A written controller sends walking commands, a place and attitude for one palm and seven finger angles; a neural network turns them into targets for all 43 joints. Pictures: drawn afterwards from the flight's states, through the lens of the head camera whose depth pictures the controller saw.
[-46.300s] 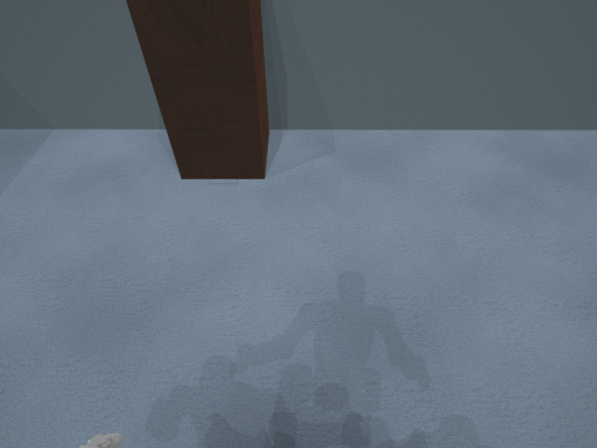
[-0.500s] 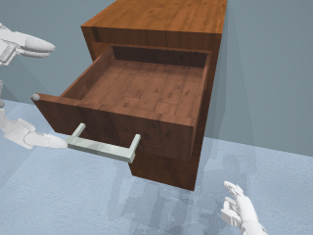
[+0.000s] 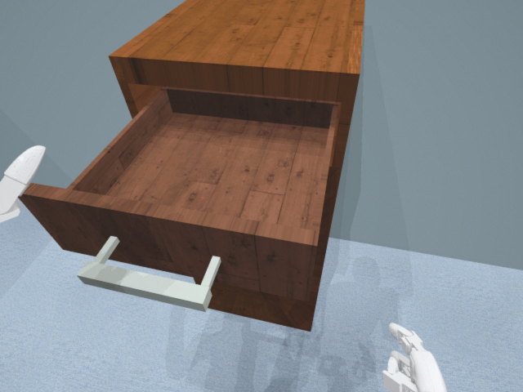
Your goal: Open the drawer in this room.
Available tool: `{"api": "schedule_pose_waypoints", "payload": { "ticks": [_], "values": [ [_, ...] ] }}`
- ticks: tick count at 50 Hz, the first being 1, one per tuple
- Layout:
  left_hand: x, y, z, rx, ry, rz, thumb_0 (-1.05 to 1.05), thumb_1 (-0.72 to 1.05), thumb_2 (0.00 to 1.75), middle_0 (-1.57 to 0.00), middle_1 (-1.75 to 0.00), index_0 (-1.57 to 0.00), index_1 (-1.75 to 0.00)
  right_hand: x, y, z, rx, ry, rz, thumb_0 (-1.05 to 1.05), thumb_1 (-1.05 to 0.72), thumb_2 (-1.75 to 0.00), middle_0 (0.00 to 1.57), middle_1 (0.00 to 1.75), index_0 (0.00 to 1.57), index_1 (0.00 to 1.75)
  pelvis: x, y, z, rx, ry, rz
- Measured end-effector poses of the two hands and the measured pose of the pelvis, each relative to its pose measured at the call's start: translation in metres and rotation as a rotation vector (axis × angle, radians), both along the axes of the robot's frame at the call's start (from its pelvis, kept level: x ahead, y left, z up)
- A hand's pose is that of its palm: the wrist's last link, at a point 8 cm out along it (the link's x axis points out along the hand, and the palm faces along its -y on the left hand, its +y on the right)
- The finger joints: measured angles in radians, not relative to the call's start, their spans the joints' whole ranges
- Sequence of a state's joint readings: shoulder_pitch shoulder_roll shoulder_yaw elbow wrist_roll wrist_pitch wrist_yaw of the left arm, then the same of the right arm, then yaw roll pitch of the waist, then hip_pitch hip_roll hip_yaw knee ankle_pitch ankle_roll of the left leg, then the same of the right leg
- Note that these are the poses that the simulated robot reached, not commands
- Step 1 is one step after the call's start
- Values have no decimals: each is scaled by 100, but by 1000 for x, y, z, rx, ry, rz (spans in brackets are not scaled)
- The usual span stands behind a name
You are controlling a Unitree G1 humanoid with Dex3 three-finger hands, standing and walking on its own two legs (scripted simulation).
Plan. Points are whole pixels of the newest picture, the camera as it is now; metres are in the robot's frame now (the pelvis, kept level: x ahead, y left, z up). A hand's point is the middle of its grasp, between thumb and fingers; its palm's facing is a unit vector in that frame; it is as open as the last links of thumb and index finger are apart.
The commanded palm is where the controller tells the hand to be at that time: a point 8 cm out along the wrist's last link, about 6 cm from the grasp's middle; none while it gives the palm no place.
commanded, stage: draw the hand back to the body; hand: left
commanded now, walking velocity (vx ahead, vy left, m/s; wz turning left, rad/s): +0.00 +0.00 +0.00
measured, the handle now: (152, 269) +0.22 +0.17 +0.14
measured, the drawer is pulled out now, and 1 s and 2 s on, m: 0.29 0.29 0.29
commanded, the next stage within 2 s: step back with the hand held close in 0.36 s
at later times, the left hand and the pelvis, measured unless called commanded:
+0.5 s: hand out of the picture +0.17 +0.23 +0.32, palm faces +0.60 -0.74 -0.31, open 7.5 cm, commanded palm +0.12 +0.27 +0.32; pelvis -0.01 -0.01 +0.00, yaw +1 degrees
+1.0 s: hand out of the picture +0.10 +0.24 +0.33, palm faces +0.65 -0.65 -0.40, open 7.4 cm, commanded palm +0.04 +0.29 +0.32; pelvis -0.09 +0.01 -0.02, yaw +0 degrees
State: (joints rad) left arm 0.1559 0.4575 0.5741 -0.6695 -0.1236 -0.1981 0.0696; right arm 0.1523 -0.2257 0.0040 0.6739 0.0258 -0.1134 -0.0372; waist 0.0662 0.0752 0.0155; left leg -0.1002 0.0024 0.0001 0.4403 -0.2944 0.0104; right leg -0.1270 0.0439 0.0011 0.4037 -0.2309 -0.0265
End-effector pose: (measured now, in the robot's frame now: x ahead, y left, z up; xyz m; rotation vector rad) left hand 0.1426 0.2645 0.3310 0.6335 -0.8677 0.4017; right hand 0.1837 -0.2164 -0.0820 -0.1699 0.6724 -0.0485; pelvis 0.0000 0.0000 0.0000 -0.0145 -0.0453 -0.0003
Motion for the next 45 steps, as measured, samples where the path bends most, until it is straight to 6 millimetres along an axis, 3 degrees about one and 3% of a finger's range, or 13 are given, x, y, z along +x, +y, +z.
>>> {"api": "schedule_pose_waypoints", "payload": {
  "ticks": [12, 25, 30, 37, 45],
  "values": [
    [-12, 1, -9, -52, 23, 51, 1, 71, 83, -23, -41, -22, -41, 15, 10, 3, 12, -17, 47, 2, -91, -90, 20, 30, 20, 30, 0, -6, 0, -1, -3, 14],
    [-18, -2, -6, -60, 10, 51, 1, 87, 90, -21, -31, -21, -31, -2, 0, 2, 13, -6, 27, 2, -91, -90, 20, 30, 20, 30, -10, -11, 0, 1, -13, 15],
    [-18, -2, 4, 44, -28, 57, 1, 88, 90, -21, -30, -21, -31, -18, -11, 2, -6, 25, -13, 2, -91, -90, 20, 30, 20, 30, -21, -10, -2, -9, 32, 21],
    [-18, -3, -4, 134, 26, 8, 1, 88, 90, -21, -30, -21, -30, -59, -29, 1, -43, 65, -128, 2, -91, -90, 20, 30, 20, 30, -40, 2, -4, 0, 67, -3],
    [-55, 0, -5, 209, -24, 8, 1, 88, 90, -22, -30, -21, -30, -107, -28, -5, -76, 91, -154, 2, -91, -90, 20, 30, 20, 30, -68, 9, -11, 13, 67, -12]
  ]
}}
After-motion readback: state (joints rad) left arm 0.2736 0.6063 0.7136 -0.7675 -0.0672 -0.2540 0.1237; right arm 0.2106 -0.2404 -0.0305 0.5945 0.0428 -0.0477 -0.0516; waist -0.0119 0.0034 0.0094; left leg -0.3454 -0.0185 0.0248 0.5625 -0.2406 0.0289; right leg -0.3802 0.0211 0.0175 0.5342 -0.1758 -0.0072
